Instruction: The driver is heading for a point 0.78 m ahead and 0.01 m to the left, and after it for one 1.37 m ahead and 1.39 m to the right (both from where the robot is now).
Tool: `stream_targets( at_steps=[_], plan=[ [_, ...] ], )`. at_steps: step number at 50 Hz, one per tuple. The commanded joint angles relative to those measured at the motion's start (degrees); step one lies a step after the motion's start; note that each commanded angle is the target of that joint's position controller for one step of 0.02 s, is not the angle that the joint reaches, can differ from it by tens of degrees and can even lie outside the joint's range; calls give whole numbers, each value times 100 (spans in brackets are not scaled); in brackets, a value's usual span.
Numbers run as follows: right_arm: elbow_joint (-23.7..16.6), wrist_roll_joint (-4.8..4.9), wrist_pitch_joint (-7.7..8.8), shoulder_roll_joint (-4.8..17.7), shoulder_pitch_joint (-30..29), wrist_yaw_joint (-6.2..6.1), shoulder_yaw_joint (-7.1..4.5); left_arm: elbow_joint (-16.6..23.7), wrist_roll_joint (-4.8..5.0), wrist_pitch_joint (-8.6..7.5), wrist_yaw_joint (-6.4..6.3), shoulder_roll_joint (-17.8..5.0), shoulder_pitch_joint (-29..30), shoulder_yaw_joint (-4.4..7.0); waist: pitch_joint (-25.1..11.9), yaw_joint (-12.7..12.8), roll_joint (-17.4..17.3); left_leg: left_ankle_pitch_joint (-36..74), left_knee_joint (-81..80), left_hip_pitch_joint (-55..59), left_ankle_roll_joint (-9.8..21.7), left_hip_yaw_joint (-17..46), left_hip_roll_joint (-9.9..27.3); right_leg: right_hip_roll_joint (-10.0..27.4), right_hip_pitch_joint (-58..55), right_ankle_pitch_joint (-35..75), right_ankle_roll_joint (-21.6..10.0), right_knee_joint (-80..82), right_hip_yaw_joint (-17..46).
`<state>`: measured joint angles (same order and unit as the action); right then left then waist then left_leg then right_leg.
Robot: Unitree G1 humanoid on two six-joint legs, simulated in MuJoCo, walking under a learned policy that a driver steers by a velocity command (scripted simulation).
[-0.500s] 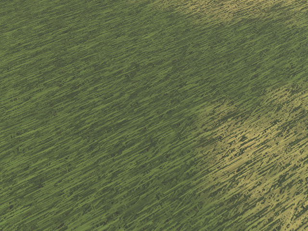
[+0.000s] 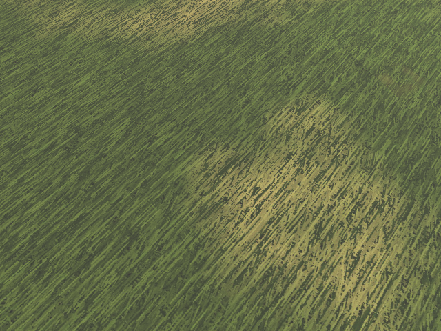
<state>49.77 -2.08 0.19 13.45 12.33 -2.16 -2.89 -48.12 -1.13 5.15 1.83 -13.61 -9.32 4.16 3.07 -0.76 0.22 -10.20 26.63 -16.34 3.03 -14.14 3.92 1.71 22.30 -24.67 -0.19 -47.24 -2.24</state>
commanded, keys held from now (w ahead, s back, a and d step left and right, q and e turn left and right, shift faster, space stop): e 0.06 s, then w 0.94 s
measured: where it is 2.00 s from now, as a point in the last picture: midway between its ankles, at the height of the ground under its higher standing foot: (248, 313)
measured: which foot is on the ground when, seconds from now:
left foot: down 0.00-0.08, up 0.10-0.62, down 0.64-1.00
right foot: up 0.00-0.06, down 0.08-0.66, up 0.68-1.00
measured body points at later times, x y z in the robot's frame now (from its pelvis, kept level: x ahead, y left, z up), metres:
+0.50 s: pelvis +0.09 -0.04 +0.01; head +0.10 -0.05 +0.46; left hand +0.11 +0.22 -0.12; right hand +0.18 -0.31 -0.12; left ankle +0.22 +0.08 -0.69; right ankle -0.02 -0.11 -0.74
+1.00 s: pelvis +0.36 -0.01 +0.01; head +0.39 +0.00 +0.46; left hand +0.53 +0.21 -0.12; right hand +0.30 -0.25 -0.13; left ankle +0.30 +0.06 -0.74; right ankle +0.48 -0.17 -0.67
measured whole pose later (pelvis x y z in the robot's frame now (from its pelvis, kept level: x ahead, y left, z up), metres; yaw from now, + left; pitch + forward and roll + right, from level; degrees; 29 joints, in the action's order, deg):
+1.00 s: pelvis +0.36 -0.01 +0.01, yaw -7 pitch +1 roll +1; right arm 55.9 -0.3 5.3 10.5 24.7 0.8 -1.8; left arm -49.8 -2.0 -1.9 2.5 -13.6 -7.8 2.1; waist 2.0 -1.5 2.8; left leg -12.7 10.9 0.7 5.0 -4.3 -5.0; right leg 6.1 38.1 -3.2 -1.6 -48.7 -1.7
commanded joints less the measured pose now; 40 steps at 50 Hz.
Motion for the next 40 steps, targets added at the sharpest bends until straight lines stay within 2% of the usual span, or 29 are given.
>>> stream_targets(
  at_steps=[1,2,3,4,5,6,7,8,9,10,11,13,15,21,26,29,30,31,32,33,34,35,36,37,39,40],
  plan=[
    [-316,4,2,1070,10,52,-270,469,42,-95,42,-379,-134,54,-614,21,-836,273,-815,436,807,1150,1575,-119,-455,-13,-164,702,-310],
    [-324,37,-28,1113,-42,66,-293,458,44,-136,36,-364,-340,52,-636,153,-739,330,-538,282,610,977,1547,-174,-858,330,-248,1302,-364],
    [-268,32,-74,1088,97,89,-315,395,48,-199,9,-443,-592,71,-642,233,-459,177,-101,-38,267,730,1445,-228,-1380,776,-339,2026,-203],
    [-243,13,-139,788,334,160,-276,346,-12,-283,-52,-747,-811,132,-548,254,652,-1149,1000,-827,-176,234,932,470,-1844,335,-558,3237,1073],
    [-744,57,-176,266,-79,145,-114,457,8,-298,-93,-1612,-1046,335,-286,374,1957,-2814,2147,-2476,-539,145,-197,2001,-1959,-593,-1303,3757,3470],
    [-876,-70,-213,637,-764,134,-167,321,-86,-294,-170,-1492,-1305,355,56,702,1143,-2312,2834,-2550,-440,1127,-66,2015,-1389,-1256,-1672,3975,3411],
    [-871,20,-200,673,-718,212,-196,313,-78,-302,-232,-1087,-1016,208,211,410,980,-1615,2898,-2562,-376,1317,26,1674,-1242,-1924,-1514,4142,2983],
    [-711,92,-132,714,-413,300,-216,376,-25,-326,-254,-836,-628,107,334,132,1002,-1055,2755,-2452,-361,1337,44,1323,-1235,-1651,-1248,4318,2568],
    [-548,21,-77,780,-191,362,-249,433,-4,-398,-258,-765,-429,71,231,33,1010,-680,2785,-2350,-348,1295,14,1069,-1457,-989,-1118,4311,2222],
    [-373,-59,-49,770,18,411,-255,416,6,-491,-243,-625,-461,25,76,11,777,-422,2880,-2232,-334,1267,9,917,-1669,-349,-1089,4243,1916],
    [-303,-70,-34,695,80,445,-249,350,24,-583,-208,-581,-624,1,-73,11,503,-274,2912,-2207,-317,1262,-11,882,-1905,70,-1069,4193,1780],
    [-302,-32,-30,571,-46,467,-222,207,49,-736,-162,-692,-941,27,-75,78,355,-49,2815,-2425,-327,1261,10,907,-2266,478,-1077,4181,1650],
    [-359,-12,-25,572,-268,460,-220,101,50,-813,-156,-735,-1185,37,27,186,451,83,2650,-2650,-381,1274,41,964,-2427,498,-1139,4250,1650],
    [-530,-8,62,511,-805,456,-184,-155,29,-918,-201,-748,-1640,28,274,401,425,255,1896,-2840,-472,1265,84,1106,-2620,837,-1328,4309,1564],
    [-793,23,158,420,-1283,481,-112,-385,-12,-995,-222,-736,-1899,15,495,493,489,202,1177,-2524,-261,1173,17,1149,-2614,1925,-1322,4039,1314],
    [-904,44,211,441,-1236,468,-105,-468,-17,-1021,-237,-845,-1839,33,436,365,524,-89,838,-1849,-2,1012,-135,1228,-2530,2948,-1196,3711,1199],
    [-858,62,226,454,-974,438,-120,-471,-19,-1026,-233,-887,-1711,36,333,200,529,-148,665,-1269,105,928,-269,1194,-2367,3572,-1095,3474,1095],
    [-713,71,248,500,-476,383,-163,-483,-13,-1029,-224,-946,-1587,44,90,-63,483,-127,457,-430,204,807,-494,1080,-2188,4568,-977,2898,926],
    [-396,37,301,625,437,310,-241,-513,1,-1021,-209,-920,-1533,28,-423,-465,190,3,157,812,326,773,-641,745,-1871,5083,-831,1716,585],
    [-184,-88,367,1044,1491,224,-356,-402,27,-1033,-197,-758,-1521,-41,-1177,-862,-332,-914,-125,2285,590,1892,344,395,-869,3839,-680,27,293],
    [-91,-154,401,1726,1938,231,-472,-269,150,-1044,-163,-142,-2006,-156,-1692,-604,-1778,-1945,-1016,3407,1132,4895,1964,-688,938,-2,-422,-1946,29],
    [-119,29,359,1410,1454,274,-394,-333,15,-1031,-178,-612,-1791,-47,-1335,-434,-1027,-2002,-1460,2850,1148,5554,1884,-522,1382,-220,-572,-2571,829],
    [-236,78,350,1051,802,295,-299,-275,22,-1028,-141,-675,-1493,-14,-633,-159,-536,-1799,-1354,2161,1053,4532,1727,-147,1504,330,-631,-2631,768],
    [-280,82,386,722,471,325,-205,-253,17,-1046,-104,-579,-1260,-53,-341,-69,-179,-1027,-1484,1568,946,3824,1438,87,1343,766,-621,-2326,683],
    [-195,105,458,446,307,308,-102,-305,-88,-930,-50,-439,-1277,-76,-195,170,-422,-66,-1687,1034,724,2885,942,328,964,1043,-505,-1896,531],
    [-123,110,502,433,423,302,-88,-341,-107,-869,-12,-378,-1324,-86,-229,201,-480,433,-1726,967,740,2661,875,322,857,1110,-448,-1863,452]
  ],
)
Keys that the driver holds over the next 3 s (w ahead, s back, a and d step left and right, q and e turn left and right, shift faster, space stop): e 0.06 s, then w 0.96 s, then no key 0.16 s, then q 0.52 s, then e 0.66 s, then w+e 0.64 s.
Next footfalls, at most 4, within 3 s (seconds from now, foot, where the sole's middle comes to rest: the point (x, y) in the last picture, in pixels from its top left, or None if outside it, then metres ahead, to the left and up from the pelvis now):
0.08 right None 0.02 -0.11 -0.77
0.64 left None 0.34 0.06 -0.77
1.18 right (274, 279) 0.63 -0.14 -0.77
1.70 left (211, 302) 0.56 0.06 -0.77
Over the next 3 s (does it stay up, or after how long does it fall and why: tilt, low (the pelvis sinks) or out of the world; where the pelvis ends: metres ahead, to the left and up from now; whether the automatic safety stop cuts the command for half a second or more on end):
stays up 0.68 -0.07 0.01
